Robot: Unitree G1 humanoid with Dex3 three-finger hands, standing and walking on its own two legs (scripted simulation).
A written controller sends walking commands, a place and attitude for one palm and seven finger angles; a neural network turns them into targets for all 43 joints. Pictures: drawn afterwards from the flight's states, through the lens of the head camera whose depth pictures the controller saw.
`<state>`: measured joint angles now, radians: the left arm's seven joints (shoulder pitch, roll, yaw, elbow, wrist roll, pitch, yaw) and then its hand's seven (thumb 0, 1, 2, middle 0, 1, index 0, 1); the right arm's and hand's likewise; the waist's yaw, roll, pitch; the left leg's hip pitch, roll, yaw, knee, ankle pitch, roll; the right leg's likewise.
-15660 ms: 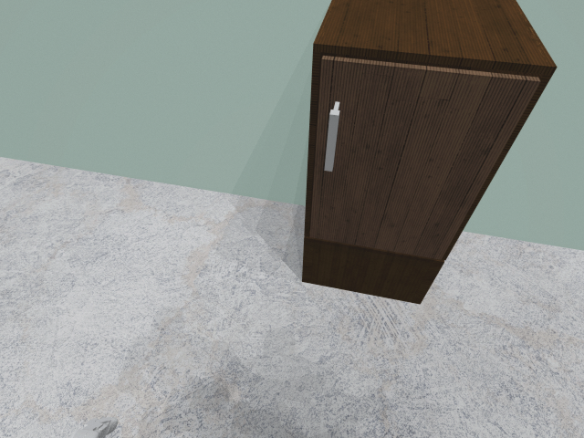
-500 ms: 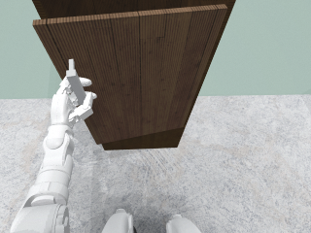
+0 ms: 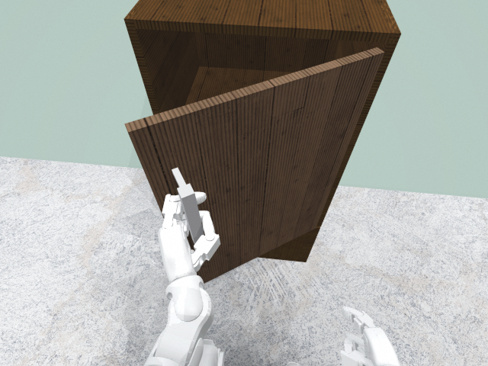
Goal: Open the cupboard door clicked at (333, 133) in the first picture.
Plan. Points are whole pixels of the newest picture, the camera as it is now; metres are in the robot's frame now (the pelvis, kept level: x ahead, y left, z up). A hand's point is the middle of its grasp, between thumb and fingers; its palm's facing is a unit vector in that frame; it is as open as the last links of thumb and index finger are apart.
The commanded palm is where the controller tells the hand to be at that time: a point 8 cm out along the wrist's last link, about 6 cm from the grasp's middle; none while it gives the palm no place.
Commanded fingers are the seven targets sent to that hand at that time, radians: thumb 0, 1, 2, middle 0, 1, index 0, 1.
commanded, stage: pull the door open along its arc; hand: left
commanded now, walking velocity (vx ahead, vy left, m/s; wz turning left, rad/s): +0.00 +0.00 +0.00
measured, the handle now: (188, 209) +0.36 +0.12 +0.05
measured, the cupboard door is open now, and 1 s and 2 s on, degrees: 34 42 43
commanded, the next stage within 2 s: open thumb and fingers to let go in 0.08 s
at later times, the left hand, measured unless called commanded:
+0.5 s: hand (230, 257) +0.28 +0.04 +0.04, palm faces +0.35 -0.94 -0.02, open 8.3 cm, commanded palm +0.24 +0.09 +0.04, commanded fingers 0.00 -0.29 0.39 -0.31 -1.22 -0.31 -1.22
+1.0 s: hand (231, 260) +0.28 +0.04 +0.04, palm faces +0.29 -0.96 -0.02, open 14.4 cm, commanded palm +0.24 +0.08 +0.04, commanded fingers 0.00 -0.50 0.30 -0.15 -0.30 -0.15 -0.30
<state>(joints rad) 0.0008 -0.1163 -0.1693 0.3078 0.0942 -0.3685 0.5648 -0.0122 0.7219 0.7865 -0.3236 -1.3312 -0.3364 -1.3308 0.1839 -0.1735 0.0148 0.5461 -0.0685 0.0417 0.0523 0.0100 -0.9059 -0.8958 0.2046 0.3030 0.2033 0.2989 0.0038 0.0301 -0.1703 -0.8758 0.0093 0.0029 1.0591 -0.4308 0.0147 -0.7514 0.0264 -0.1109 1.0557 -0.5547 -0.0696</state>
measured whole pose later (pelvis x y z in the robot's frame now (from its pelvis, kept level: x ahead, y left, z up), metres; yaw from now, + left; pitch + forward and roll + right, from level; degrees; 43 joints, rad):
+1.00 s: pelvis +0.01 -0.03 +0.00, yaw +1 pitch +15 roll +1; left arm 0.22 -0.08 -0.25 0.12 0.08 -0.33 0.50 -0.01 -0.49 0.30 -0.34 -0.77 -0.37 -0.79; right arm 0.21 -0.19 0.02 0.53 -0.07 -0.03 0.01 0.01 -0.91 -0.90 0.20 0.30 0.20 0.30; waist -0.02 0.04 -0.19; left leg -0.88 0.01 -0.01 1.06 -0.44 -0.02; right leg -0.76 0.03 -0.12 1.09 -0.59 -0.10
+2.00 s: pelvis -0.01 +0.01 -0.02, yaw -1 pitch +15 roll -2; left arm 0.48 0.12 -0.19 -0.15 -0.06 -0.41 0.02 -0.02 -0.50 0.30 -0.20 -0.32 -0.21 -0.33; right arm 0.24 -0.21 0.03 0.38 -0.01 0.02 0.01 0.01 -0.90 -0.90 0.21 0.30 0.20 0.30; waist -0.01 0.04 -0.16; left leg -0.96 0.01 0.01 1.18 -0.48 0.03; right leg -0.83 0.03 -0.10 1.17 -0.60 -0.06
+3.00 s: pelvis +0.01 +0.03 +0.03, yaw -1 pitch +7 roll -3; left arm 0.65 0.30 0.09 -0.42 -0.16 -0.14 -0.04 -0.02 -0.40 0.34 -0.16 -0.30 -0.16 -0.31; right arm 0.28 -0.23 0.03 0.42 0.04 -0.03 -0.10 0.02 -0.90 -0.90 0.21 0.30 0.20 0.30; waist 0.02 0.06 -0.15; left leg -0.65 0.01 0.01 0.94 -0.41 0.05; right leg -0.51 0.04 -0.09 0.88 -0.49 -0.03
